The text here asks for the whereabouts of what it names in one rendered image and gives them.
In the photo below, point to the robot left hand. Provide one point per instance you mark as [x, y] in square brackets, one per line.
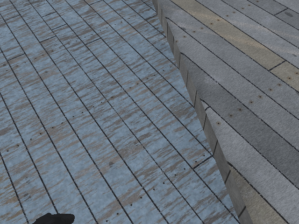
[55, 219]

